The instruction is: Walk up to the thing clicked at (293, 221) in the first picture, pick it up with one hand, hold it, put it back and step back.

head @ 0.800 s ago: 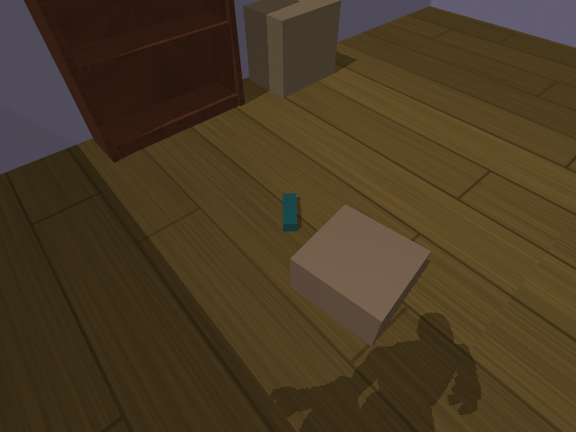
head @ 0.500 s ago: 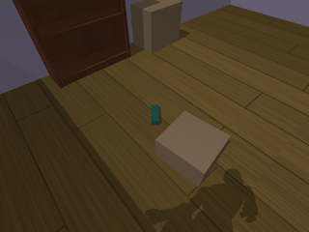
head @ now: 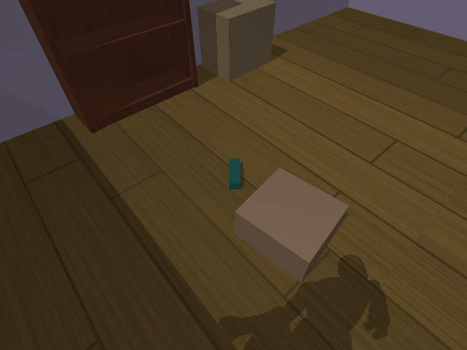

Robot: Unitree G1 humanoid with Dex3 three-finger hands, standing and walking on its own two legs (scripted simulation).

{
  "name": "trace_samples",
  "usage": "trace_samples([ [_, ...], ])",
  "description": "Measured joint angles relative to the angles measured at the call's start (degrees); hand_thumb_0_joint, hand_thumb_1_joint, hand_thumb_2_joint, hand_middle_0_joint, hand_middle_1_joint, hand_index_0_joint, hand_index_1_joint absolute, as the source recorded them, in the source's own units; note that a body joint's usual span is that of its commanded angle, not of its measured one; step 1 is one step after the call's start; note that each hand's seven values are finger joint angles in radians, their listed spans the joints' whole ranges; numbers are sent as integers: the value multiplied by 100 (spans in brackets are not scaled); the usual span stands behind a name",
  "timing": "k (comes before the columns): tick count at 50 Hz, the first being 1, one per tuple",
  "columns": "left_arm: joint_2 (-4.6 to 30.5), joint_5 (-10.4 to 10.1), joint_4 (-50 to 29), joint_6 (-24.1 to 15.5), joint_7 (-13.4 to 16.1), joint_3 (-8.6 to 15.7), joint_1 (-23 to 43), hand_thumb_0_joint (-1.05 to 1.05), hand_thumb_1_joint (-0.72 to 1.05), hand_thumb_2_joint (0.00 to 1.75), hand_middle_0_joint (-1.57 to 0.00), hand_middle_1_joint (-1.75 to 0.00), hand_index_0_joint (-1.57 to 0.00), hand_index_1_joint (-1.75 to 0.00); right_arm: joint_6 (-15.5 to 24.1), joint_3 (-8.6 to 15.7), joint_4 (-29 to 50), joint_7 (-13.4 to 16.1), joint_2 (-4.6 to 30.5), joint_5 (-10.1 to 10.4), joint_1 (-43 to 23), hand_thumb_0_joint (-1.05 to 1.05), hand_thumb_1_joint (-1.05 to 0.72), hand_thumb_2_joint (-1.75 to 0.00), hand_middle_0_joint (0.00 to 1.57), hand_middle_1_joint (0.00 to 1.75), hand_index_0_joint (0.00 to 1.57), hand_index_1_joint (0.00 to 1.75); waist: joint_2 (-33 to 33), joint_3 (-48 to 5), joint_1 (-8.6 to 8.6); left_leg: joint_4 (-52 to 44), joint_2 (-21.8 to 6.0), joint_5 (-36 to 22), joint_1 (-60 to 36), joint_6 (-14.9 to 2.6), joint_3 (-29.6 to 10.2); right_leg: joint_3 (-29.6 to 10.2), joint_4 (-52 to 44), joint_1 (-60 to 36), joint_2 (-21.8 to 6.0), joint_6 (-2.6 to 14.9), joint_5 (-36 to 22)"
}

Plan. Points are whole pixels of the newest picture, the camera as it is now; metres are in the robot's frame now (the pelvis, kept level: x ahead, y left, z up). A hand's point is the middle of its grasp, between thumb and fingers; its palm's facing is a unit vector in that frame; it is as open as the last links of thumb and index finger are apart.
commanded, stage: stand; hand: left
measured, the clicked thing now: (234, 173) +1.19 -0.02 -0.76
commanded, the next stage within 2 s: walk up in 0.32 s
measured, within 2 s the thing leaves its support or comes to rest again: neither
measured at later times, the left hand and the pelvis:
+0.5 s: hand out of the picture +0.07 +0.30 -0.14, palm faces -0.14 -0.91 -0.40, open 7.4 cm; pelvis +0.02 +0.04 +0.00, yaw -9 degrees
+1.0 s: hand (93, 218) +0.46 +0.35 -0.11, palm faces -0.50 -0.67 -0.55, open 7.4 cm; pelvis +0.20 +0.14 -0.02, yaw -31 degrees
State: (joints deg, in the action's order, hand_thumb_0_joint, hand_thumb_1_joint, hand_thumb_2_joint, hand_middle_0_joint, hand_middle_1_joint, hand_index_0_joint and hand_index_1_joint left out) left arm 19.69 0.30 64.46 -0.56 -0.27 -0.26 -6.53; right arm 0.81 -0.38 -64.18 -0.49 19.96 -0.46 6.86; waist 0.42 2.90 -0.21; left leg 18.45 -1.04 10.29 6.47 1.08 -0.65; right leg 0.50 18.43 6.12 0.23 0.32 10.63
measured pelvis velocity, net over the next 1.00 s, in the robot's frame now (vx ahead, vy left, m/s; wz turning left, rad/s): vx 0.20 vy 0.14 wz -0.53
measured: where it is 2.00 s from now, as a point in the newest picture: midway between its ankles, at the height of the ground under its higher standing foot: (184, 261)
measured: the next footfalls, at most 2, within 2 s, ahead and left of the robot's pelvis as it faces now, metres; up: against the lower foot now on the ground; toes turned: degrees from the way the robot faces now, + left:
left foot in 0.66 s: +0.22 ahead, +0.22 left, +0.00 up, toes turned -22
right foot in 1.04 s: +0.24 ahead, -0.02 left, +0.00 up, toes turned -39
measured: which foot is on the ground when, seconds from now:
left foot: down 0.00-0.34, up 0.36-0.64, down 0.66-1.00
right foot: down 0.00-0.66, up 0.68-1.00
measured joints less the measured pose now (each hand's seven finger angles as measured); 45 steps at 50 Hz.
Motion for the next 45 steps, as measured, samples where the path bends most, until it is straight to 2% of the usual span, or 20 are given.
trace_samples([
  [16, -4, -6, 4, -9, 11, -15, -6, 0, 90, 89, -20, -30, -20, -30, 4, -1, 6, 9, 18, 4, -25, 0, -91, -90, 20, 30, 20, 30, 3, 0, -6, -23, 11, 24, -35, -7, -10, 11, -30, -44, -12, -10, 25],
  [18, -1, 6, -243, -66, -64, 82, -225, 0, 90, 89, -20, -30, -20, -30, -67, 161, 260, -175, 84, -138, -50, 1, -91, -90, 20, 30, 20, 30, 35, 7, -60, 699, 6, 948, 253, -167, 95, -171, 230, 140, 35, 50, 171],
  [19, -20, 21, -350, -116, -93, 137, -401, 0, 90, 89, -20, -30, -21, -30, -90, 233, 437, -266, 171, -201, -71, 1, -91, -90, 20, 30, 20, 30, 103, -6, -87, 1280, 67, 1324, 469, -227, -35, -344, 366, 246, 107, 95, 267],
  [21, -62, 34, -448, -167, -94, 216, -718, 0, 90, 89, -20, -30, -21, -30, -119, 354, 784, -406, 348, -278, -131, 1, -91, -90, 20, 30, 20, 30, 248, -27, -86, 2406, 196, 1394, 957, -204, -342, -693, 424, 352, 235, 178, 278],
  [23, -84, 27, -465, -172, -51, 257, -949, 0, 90, 89, -21, -30, -21, -30, -90, 449, 1057, -498, 515, -296, -164, 1, -91, -90, 20, 30, 20, 30, 390, -22, -42, 3038, 197, 1284, 1384, -105, -547, -914, 269, 315, 277, 155, 194],
  [28, 69, 20, -651, -175, 37, 368, -1330, 0, 90, 89, -21, -30, -21, -30, -150, 613, 1429, -637, 808, -345, -41, 1, -91, -90, 20, 30, 20, 30, 512, -30, -86, 2803, -22, 1213, 1876, 64, -762, -1370, 117, 150, 157, -60, 253],
  [31, 268, 44, -803, -165, 85, 422, -1423, 0, 90, 89, -21, -30, -21, -30, -216, 670, 1562, -711, 897, -359, 57, 1, -91, -90, 20, 30, 20, 30, 499, -13, -133, 2229, -126, 1101, 1864, -7, -830, -1639, 402, 186, 75, -208, 551],
  [32, 352, 54, -833, -142, 104, 433, -1436, 0, 90, 89, -21, -30, -21, -30, -194, 685, 1620, -726, 912, -348, 105, 1, -91, -90, 20, 30, 20, 30, 469, -13, -121, 1925, -134, 981, 1748, -67, -830, -1730, 669, 275, 47, -215, 764],
  [33, 447, 75, -854, -111, 135, 445, -1440, 1, 90, 89, -21, -30, -21, -30, -146, 703, 1701, -726, 919, -343, 161, 1, -91, -90, 20, 30, 20, 30, 406, -5, -75, 1698, -96, 681, 1632, -52, -767, -1780, 1107, 442, -16, -127, 1077],
  [34, 552, 92, -837, -71, 188, 462, -1390, 1, 90, 89, -21, -30, -21, -30, -90, 726, 1775, -691, 874, -349, 207, 1, -91, -90, 20, 30, 20, 30, 274, 49, -23, 1792, 2, 362, 1626, 19, -604, -1797, 1739, 686, -96, 36, 1518],
  [35, 632, 78, -795, -23, 251, 475, -1304, 1, 90, 89, -21, -30, -21, -30, -59, 727, 1821, -651, 797, -348, 254, 0, -91, -90, 20, 30, 20, 30, 175, 91, 18, 1958, 45, 423, 1632, 45, -434, -1688, 2479, 1024, -84, 125, 1830],
  [37, 755, 26, -733, -3, 294, 450, -1097, 1, 90, 89, -20, -30, -21, -30, -74, 664, 1800, -613, 625, -285, 369, 0, -91, -90, 20, 30, 20, 30, 88, 154, 148, 1895, 39, 543, 1450, -29, -215, -1055, 3680, 1656, -53, 215, 1807],
  [39, 852, -48, -748, -63, 215, 445, -942, 1, 90, 89, -20, -30, -20, -30, -147, 586, 1741, -612, 470, -285, 547, 0, -91, -90, 20, 30, 20, 30, 72, 132, 264, 1567, -8, 572, 1161, -173, -60, -352, 4178, 2059, -82, 146, 1558],
  [42, 939, -105, -846, -118, 60, 471, -859, 1, 91, 89, -20, -30, -20, -30, -199, 516, 1710, -648, 367, -308, 840, 1, -91, -90, 20, 30, 20, 30, 107, 49, 414, 1013, -23, 496, 677, -339, 204, 336, 4063, 2269, -165, -23, 1242],
  [45, 943, -125, -965, -82, -16, 466, -792, 0, 90, 89, -20, -30, -20, -30, -200, 517, 1752, -666, 432, -294, 1074, 1, -91, -90, 20, 30, 20, 30, 181, 21, 555, 678, 65, 507, 279, -355, 516, 508, 3505, 2253, -262, -74, 1032],
])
